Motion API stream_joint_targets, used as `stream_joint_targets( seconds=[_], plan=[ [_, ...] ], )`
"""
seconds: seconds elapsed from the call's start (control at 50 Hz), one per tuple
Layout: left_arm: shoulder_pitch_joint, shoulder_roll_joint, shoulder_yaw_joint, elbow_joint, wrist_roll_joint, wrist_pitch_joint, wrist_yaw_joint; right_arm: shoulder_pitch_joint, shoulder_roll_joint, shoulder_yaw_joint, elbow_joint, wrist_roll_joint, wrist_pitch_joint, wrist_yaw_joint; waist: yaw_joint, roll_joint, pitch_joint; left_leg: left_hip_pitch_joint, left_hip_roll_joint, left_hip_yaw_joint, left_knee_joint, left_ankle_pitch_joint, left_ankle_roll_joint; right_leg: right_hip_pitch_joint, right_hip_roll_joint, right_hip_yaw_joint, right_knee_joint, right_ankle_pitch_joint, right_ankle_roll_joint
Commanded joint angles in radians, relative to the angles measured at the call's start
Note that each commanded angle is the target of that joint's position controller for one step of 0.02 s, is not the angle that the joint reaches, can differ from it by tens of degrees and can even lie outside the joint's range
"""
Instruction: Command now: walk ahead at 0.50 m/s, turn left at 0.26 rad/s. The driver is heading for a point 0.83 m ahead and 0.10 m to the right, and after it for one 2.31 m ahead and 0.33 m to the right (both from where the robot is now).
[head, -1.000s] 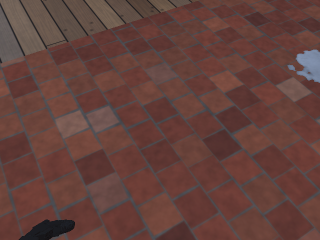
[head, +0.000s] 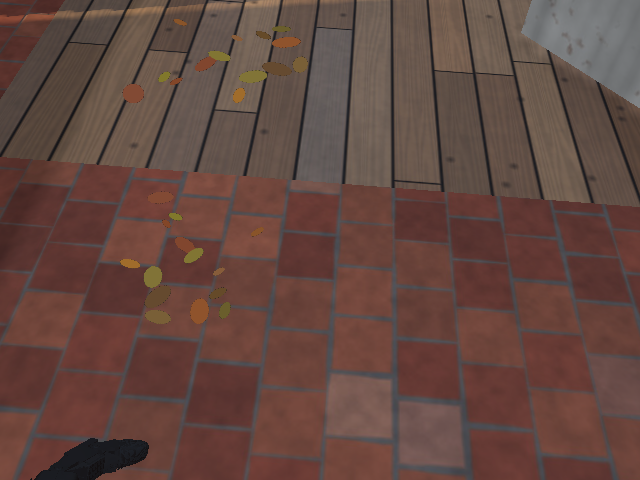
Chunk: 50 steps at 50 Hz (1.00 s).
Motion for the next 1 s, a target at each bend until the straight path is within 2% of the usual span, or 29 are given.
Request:
stream_joint_targets(
  seconds=[0.02, 0.06, 0.08, 0.1, 0.12, 0.14, 0.16, 0.18, 0.2, 0.22, 0.26, 0.32, 0.38, 0.44, 0.5, 0.54, 0.56, 0.58, 0.6, 0.62, 0.64, 0.66, 0.68, 0.7, 0.76, 0.8, 0.84, 0.9, 1.0],
  plan=[
    [-0.088, 0.113, 0.032, -0.092, -0.005, -0.026, -0.008, 0.049, -0.16, -0.044, -0.021, -0.002, 0.0, -0.006, 0.006, 0.147, 0.014, 0.028, 0.302, -0.197, -0.032, 0.369, 0.123, 0.045, 0.016, -0.019, -0.04, -0.094, -0.042],
    [0.052, 0.145, 0.053, -0.057, 0.001, -0.032, -0.001, 0.021, -0.147, -0.038, -0.026, -0.001, 0.006, -0.006, 0.086, 0.153, -0.056, 0.037, 0.254, -0.161, 0.111, 0.618, 0.089, 0.245, 0.044, -0.058, -0.094, -0.109, -0.094],
    [0.2, 0.187, 0.067, -0.035, 0.014, -0.035, 0.004, 0.005, -0.116, -0.023, -0.044, -0.01, 0.005, -0.005, 0.157, 0.119, -0.191, -0.059, 0.203, -0.114, 0.321, 0.596, 0.055, 0.499, -0.055, 0.031, -0.044, -0.06, -0.157],
    [0.341, 0.271, 0.092, -0.008, 0.025, -0.028, 0.007, 0.116, -0.058, -0.003, -0.054, 0.0, -0.007, -0.005, 0.159, -0.095, -0.359, -0.4, 0.063, -0.007, 0.684, 0.291, -0.028, 0.893, -0.263, 0.392, -0.051, -0.179, -0.311],
    [0.393, 0.215, 0.081, 0.027, -0.006, -0.018, -0.003, 0.127, -0.071, 0.002, -0.05, 0.003, -0.017, -0.004, 0.17, -0.237, -0.376, -0.603, 0.017, -0.013, 0.864, -0.238, -0.054, 0.969, -0.35, 0.675, -0.192, -0.399, -0.358],
    [0.345, 0.156, 0.061, 0.022, -0.023, -0.012, -0.001, 0.035, -0.146, -0.017, -0.062, 0.015, -0.022, 0.0, 0.184, -0.125, -0.217, -0.705, 0.075, -0.038, 0.932, -0.2, -0.05, 0.859, -0.329, 0.61, -0.228, -0.545, -0.315],
    [0.283, 0.135, 0.052, 0.009, -0.012, -0.002, 0.004, -0.049, -0.146, -0.015, -0.083, 0.015, -0.025, 0.002, 0.171, -0.049, -0.116, -0.713, 0.123, 0.007, 0.921, -0.121, -0.048, 0.729, -0.291, 0.487, -0.247, -0.521, -0.281],
    [0.236, 0.115, 0.042, 0.009, -0.002, 0.003, 0.004, -0.099, -0.134, -0.014, -0.097, 0.0, -0.028, 0.005, 0.145, -0.01, -0.031, -0.701, 0.158, 0.036, 0.849, -0.06, -0.049, 0.6, -0.248, 0.397, -0.283, -0.434, -0.271],
    [0.209, 0.095, 0.034, 0.006, 0.007, 0.001, 0.005, -0.1, -0.125, -0.019, -0.095, -0.009, -0.026, 0.006, 0.117, -0.023, -0.011, -0.653, 0.191, 0.039, 0.787, -0.014, -0.052, 0.524, -0.217, 0.337, -0.307, -0.349, -0.26],
    [0.196, 0.091, 0.031, 0.007, 0.011, -0.001, 0.005, -0.078, -0.106, -0.016, -0.088, -0.008, -0.023, 0.008, 0.097, -0.044, -0.008, -0.606, 0.204, 0.048, 0.753, 0.009, -0.058, 0.476, -0.193, 0.295, -0.328, -0.286, -0.257],
    [0.198, 0.104, 0.034, 0.019, 0.0, -0.007, 0.006, -0.064, -0.072, -0.008, -0.082, -0.008, -0.017, 0.009, 0.082, -0.057, -0.014, -0.58, 0.215, 0.072, 0.685, 0.035, -0.074, 0.434, -0.176, 0.219, -0.36, -0.178, -0.27],
    [0.216, 0.144, 0.045, 0.041, -0.007, -0.005, 0.014, -0.151, -0.048, 0.005, -0.106, -0.017, -0.021, 0.009, 0.099, -0.029, 0.0, -0.591, 0.226, 0.094, 0.503, 0.18, -0.096, 0.429, -0.16, 0.124, -0.388, -0.054, -0.269],
    [0.258, 0.16, 0.048, 0.065, -0.017, 0.005, 0.019, -0.252, -0.028, 0.015, -0.124, -0.012, -0.033, 0.019, 0.138, -0.022, 0.012, -0.528, 0.198, 0.124, 0.303, 0.35, -0.098, 0.428, -0.127, 0.041, -0.386, -0.019, -0.237],
    [0.326, 0.173, 0.05, 0.099, -0.024, 0.017, 0.02, -0.337, -0.034, 0.014, -0.148, -0.001, -0.04, 0.032, 0.171, -0.023, 0.028, -0.508, 0.174, 0.133, 0.207, 0.405, -0.09, 0.485, -0.155, 0.043, -0.368, -0.03, -0.228],
    [0.349, 0.185, 0.054, 0.123, -0.028, 0.035, 0.025, -0.376, -0.054, 0.008, -0.17, 0.001, -0.046, 0.046, 0.161, -0.033, 0.039, -0.517, 0.162, 0.127, 0.147, 0.322, -0.055, 0.586, -0.202, 0.062, -0.316, 0.024, -0.208],
    [0.333, 0.203, 0.06, 0.127, -0.028, 0.046, 0.031, -0.311, -0.084, -0.006, -0.157, -0.003, -0.049, 0.048, 0.109, -0.047, -0.001, -0.407, 0.132, 0.153, 0.114, 0.259, -0.024, 0.622, -0.204, 0.049, -0.225, 0.208, -0.185],
    [0.319, 0.197, 0.056, 0.126, -0.028, 0.051, 0.034, -0.197, -0.115, -0.024, -0.124, -0.008, -0.048, 0.043, 0.044, -0.037, -0.072, -0.239, 0.106, 0.18, 0.086, 0.269, 0.003, 0.6, -0.167, 0.011, -0.091, 0.346, -0.162],
    [0.317, 0.162, 0.04, 0.113, -0.015, 0.051, 0.037, -0.036, -0.168, -0.047, -0.085, -0.014, -0.045, 0.033, -0.026, -0.011, -0.193, 0.024, 0.169, 0.124, 0.124, 0.298, 0.047, 0.478, -0.119, -0.027, 0.122, 0.282, -0.129],
    [0.397, 0.067, 0.009, 0.078, -0.001, 0.035, 0.035, 0.082, -0.266, -0.067, -0.071, -0.036, -0.038, 0.024, -0.021, 0.188, -0.351, 0.414, 0.423, -0.273, 0.121, 0.211, 0.179, 0.104, 0.014, -0.088, 0.508, -0.096, -0.058],
    [0.412, 0.068, 0.003, 0.09, -0.009, 0.015, 0.029, 0.113, -0.228, -0.058, -0.056, -0.014, -0.032, 0.027, -0.025, 0.319, -0.433, 0.488, 0.508, -0.586, -0.023, 0.076, 0.257, -0.08, 0.088, 0.018, 0.698, -0.642, -0.044],
    [0.34, 0.156, 0.027, 0.074, -0.033, 0.002, 0.019, 0.059, -0.171, -0.036, -0.058, -0.006, -0.03, 0.027, -0.029, 0.23, -0.286, 0.39, 0.475, -0.486, -0.051, -0.014, 0.214, -0.184, 0.022, 0.055, 0.771, -0.616, -0.053],
    [0.261, 0.16, 0.027, 0.055, -0.039, -0.004, 0.017, -0.014, -0.147, -0.026, -0.069, -0.011, -0.029, 0.025, -0.007, 0.173, -0.164, 0.237, 0.438, -0.338, -0.063, 0.132, 0.185, -0.184, -0.02, 0.021, 0.747, -0.536, -0.055],
    [0.229, 0.147, 0.028, 0.052, -0.023, -0.001, 0.021, -0.082, -0.124, -0.018, -0.071, -0.022, -0.03, 0.029, 0.031, 0.11, -0.089, 0.096, 0.397, -0.232, -0.079, 0.341, 0.169, -0.143, -0.048, 0.0, 0.686, -0.478, -0.044],
    [0.238, 0.145, 0.034, 0.06, -0.008, 0.01, 0.026, -0.126, -0.094, -0.009, -0.076, -0.029, -0.036, 0.032, 0.068, 0.107, -0.067, 0.002, 0.364, -0.146, -0.088, 0.539, 0.157, -0.073, -0.073, 0.003, 0.634, -0.451, -0.033],
    [0.303, 0.084, 0.023, 0.083, -0.001, 0.047, 0.034, -0.166, -0.095, -0.011, -0.052, -0.029, -0.051, 0.034, 0.128, 0.121, -0.078, -0.136, 0.33, -0.007, -0.122, 0.82, 0.172, 0.066, -0.065, -0.015, 0.533, -0.395, 0.009],
    [0.269, 0.06, 0.014, 0.075, 0.003, 0.056, 0.038, -0.186, -0.113, -0.015, -0.033, -0.03, -0.05, 0.022, 0.134, 0.123, -0.073, -0.161, 0.311, 0.075, -0.132, 0.858, 0.161, 0.083, -0.061, -0.023, 0.4, -0.294, 0.02],
    [0.218, 0.047, 0.006, 0.073, -0.001, 0.056, 0.03, -0.182, -0.116, -0.015, -0.016, -0.036, -0.043, 0.012, 0.109, 0.128, -0.078, -0.162, 0.282, 0.149, -0.141, 0.816, 0.135, 0.132, -0.049, -0.035, 0.257, -0.143, 0.011],
    [0.132, 0.071, 0.013, 0.042, -0.009, 0.056, 0.017, -0.143, -0.141, -0.021, 0.021, -0.036, -0.029, 0.0, 0.069, 0.12, -0.076, -0.093, 0.308, 0.166, -0.137, 0.75, 0.122, 0.139, -0.027, -0.032, 0.151, -0.05, -0.004],
    [0.097, 0.108, 0.037, -0.015, 0.0, 0.067, -0.007, -0.157, -0.163, -0.035, 0.046, -0.004, 0.019, -0.026, 0.075, 0.118, -0.052, 0.011, 0.365, 0.153, 0.019, 0.682, 0.094, 0.102, -0.007, -0.057, 0.064, -0.218, -0.055]
  ],
)
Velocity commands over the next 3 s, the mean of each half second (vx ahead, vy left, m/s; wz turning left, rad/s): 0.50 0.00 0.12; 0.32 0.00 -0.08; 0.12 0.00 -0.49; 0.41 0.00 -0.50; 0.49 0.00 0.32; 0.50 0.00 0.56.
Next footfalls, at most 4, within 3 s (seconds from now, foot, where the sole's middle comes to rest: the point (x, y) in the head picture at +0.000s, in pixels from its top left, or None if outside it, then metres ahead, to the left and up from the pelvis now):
0.08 right None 0.22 -0.13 -0.78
0.58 left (240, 471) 0.50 0.12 -0.78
1.04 right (337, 387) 0.67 -0.09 -0.78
1.44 left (232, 390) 0.68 0.14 -0.78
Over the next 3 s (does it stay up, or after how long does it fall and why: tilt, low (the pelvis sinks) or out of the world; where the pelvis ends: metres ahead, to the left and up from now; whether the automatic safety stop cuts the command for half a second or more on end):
stays up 1.28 -0.35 -0.02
